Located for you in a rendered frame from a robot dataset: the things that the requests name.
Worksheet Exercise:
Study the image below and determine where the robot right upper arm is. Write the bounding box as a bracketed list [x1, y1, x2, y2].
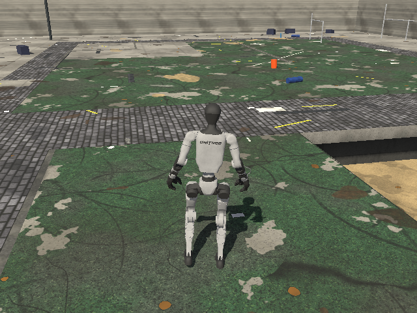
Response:
[225, 132, 242, 168]

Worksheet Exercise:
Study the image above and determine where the robot right foot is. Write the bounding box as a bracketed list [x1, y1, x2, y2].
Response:
[215, 253, 225, 269]

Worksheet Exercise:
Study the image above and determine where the robot left hand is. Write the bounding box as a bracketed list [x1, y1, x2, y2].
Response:
[167, 176, 182, 190]

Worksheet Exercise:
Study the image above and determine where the right robot forearm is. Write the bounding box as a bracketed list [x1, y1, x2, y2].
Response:
[235, 158, 248, 182]

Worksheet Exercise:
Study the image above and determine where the left robot forearm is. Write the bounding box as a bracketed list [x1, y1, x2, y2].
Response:
[169, 156, 183, 179]

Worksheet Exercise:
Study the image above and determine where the robot right hand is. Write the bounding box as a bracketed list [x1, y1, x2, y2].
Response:
[235, 179, 250, 192]

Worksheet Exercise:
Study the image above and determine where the robot left upper arm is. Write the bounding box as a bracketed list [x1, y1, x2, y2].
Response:
[177, 130, 198, 166]

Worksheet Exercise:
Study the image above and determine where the robot torso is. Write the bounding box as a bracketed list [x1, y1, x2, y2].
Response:
[195, 128, 226, 196]

